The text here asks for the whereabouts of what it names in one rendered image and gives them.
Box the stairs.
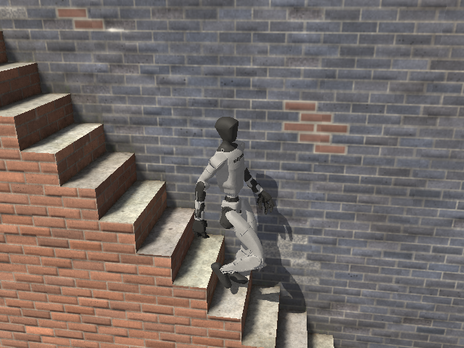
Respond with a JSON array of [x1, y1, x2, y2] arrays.
[[0, 31, 334, 348]]

